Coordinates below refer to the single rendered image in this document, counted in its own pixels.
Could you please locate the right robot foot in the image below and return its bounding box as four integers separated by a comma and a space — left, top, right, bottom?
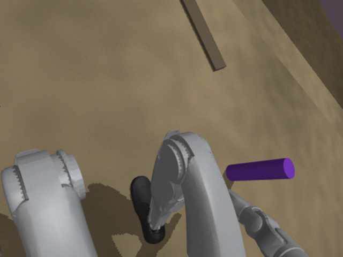
131, 176, 165, 244

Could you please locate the right robot hand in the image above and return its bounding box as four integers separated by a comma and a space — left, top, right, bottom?
228, 189, 251, 222

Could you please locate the right robot arm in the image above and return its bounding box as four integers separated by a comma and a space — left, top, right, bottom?
239, 206, 309, 257

